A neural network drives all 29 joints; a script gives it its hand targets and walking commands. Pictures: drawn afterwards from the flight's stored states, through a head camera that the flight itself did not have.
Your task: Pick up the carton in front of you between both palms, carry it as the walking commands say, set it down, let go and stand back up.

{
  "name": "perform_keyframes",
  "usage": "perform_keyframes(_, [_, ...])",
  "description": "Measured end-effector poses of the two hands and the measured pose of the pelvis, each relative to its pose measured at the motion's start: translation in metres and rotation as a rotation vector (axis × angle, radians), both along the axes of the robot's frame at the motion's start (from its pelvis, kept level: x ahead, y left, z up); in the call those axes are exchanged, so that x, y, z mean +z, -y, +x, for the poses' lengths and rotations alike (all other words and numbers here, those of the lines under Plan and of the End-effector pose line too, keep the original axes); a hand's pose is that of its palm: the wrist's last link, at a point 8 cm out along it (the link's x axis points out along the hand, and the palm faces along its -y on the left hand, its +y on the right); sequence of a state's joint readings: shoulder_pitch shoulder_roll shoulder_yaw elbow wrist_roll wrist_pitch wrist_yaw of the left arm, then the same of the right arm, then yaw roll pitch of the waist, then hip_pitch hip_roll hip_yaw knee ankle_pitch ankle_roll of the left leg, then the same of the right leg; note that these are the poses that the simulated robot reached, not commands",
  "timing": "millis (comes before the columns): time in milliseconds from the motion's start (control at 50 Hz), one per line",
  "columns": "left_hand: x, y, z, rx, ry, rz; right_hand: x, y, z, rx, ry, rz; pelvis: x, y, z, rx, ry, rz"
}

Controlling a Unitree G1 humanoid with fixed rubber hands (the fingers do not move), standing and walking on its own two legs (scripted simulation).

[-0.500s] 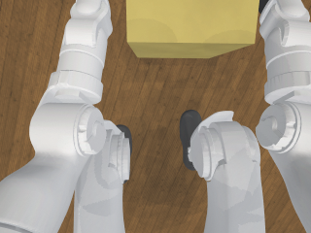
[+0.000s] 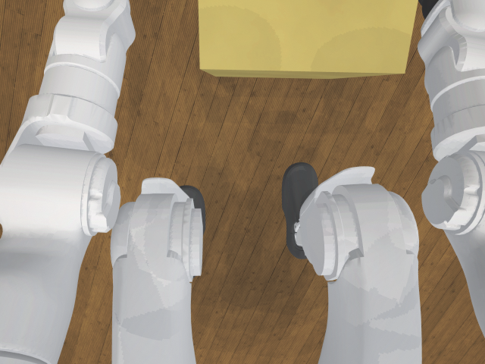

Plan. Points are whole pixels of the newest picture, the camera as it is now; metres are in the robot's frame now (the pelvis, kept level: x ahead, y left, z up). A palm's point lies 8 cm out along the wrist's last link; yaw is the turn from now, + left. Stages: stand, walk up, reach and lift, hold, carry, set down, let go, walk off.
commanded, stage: set down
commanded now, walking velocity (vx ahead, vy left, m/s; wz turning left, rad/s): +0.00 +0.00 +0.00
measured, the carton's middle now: out of the picture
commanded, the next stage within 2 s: let go in 1.08 s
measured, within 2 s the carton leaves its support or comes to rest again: neither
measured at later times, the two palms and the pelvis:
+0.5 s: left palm out of the picture +0.58 +0.10 -0.02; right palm out of the picture +0.52 -0.27 -0.03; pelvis +0.01 +0.00 +0.09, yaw +0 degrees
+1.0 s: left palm out of the picture +0.58 +0.11 +0.12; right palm out of the picture +0.52 -0.28 +0.12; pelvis +0.03 -0.01 +0.22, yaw -1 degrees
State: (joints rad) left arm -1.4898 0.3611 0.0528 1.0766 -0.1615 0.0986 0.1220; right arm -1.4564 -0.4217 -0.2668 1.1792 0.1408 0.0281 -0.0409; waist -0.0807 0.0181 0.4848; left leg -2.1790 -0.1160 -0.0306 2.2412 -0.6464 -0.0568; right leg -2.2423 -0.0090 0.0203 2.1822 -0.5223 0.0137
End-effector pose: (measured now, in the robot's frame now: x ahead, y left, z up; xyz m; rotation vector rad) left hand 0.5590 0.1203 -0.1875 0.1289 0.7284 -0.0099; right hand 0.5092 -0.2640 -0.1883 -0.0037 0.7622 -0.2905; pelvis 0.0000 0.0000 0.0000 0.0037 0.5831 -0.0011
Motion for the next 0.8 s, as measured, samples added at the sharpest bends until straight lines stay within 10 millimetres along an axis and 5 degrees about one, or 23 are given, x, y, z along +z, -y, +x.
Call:
perform_keyframes(200, [0.054,0.02,0.019,-0.011,0.097,-0.026,0.054,0.007,0.018,0.0,0.119,0.002,0.008,0.0,0.004,-0.015,-0.043,0.006])
perform_keyframes(420, [0.142,0.019,0.018,0.021,0.087,-0.008,0.14,0.007,0.014,0.002,0.12,0.002,0.068,0.001,0.007,-0.029,-0.156,0.025])
perform_keyframes(800, [0.244,0.012,0.02,0.018,0.109,-0.008,0.247,0.017,0.016,0.017,0.136,-0.009,0.16,0.004,0.021,-0.038,-0.244,0.025])
